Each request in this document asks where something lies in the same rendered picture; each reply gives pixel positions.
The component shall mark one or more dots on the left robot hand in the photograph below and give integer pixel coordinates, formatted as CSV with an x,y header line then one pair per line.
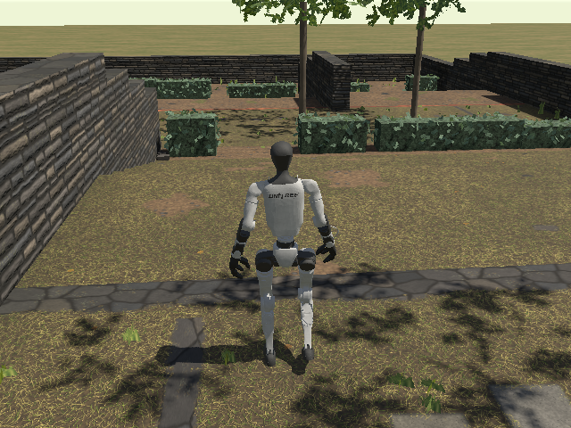
x,y
233,265

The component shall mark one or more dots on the right robot forearm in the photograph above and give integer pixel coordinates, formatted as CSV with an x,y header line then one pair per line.
x,y
326,234

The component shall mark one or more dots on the right robot hand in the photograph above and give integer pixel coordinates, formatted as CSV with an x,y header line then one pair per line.
x,y
321,249

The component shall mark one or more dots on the robot right foot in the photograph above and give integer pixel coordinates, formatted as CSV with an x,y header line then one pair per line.
x,y
308,354

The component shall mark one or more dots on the robot left upper arm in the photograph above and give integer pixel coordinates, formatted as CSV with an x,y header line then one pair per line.
x,y
250,206

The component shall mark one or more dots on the left robot forearm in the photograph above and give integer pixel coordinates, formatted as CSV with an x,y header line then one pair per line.
x,y
240,242

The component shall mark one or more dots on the robot right thigh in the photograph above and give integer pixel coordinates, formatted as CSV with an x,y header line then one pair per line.
x,y
306,266

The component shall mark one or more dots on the robot right upper arm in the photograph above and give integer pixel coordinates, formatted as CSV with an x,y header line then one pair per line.
x,y
311,187

